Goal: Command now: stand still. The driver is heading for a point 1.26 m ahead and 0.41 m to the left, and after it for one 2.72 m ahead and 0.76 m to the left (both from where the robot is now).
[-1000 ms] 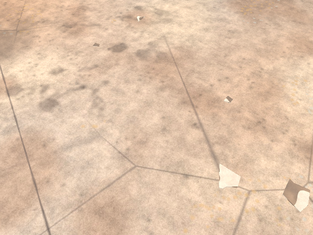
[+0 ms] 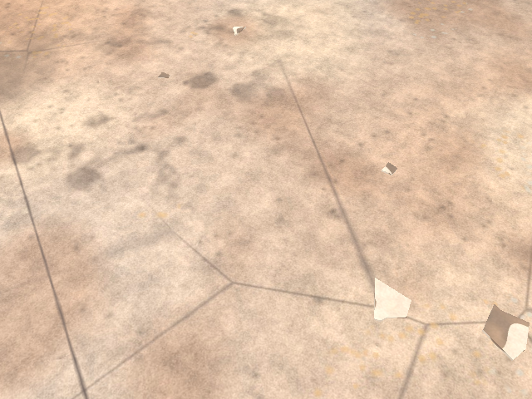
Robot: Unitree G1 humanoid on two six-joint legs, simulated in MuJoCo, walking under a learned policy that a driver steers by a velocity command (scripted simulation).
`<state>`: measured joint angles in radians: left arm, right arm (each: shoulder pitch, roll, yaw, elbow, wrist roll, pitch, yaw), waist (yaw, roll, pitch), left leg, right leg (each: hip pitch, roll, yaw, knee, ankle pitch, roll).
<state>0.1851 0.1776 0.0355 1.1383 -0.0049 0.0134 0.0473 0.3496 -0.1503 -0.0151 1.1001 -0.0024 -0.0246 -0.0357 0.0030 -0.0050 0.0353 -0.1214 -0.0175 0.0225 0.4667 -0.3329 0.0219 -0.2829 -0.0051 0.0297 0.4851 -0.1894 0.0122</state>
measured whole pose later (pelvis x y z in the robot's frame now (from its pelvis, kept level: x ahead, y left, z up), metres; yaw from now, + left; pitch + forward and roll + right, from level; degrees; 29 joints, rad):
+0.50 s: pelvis +0.07 -0.04 +0.00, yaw +0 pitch +2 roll +0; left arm 0.14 0.23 0.06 1.04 -0.04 -0.10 -0.02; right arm 0.49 -0.22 -0.06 1.04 0.03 -0.08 -0.02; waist -0.05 0.04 -0.03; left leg 0.02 0.05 0.00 0.30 -0.36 0.00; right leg -0.49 -0.08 -0.06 0.72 -0.28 -0.03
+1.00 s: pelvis +0.39 -0.08 -0.03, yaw +14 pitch +2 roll +0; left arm 0.47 0.19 0.01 1.04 0.03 -0.11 0.05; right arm 0.08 -0.22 -0.06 0.75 0.05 -0.07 0.08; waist 0.05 0.01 0.00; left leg -0.81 0.02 0.12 0.79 0.09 0.16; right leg 0.29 0.01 -0.33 0.22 -0.49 0.04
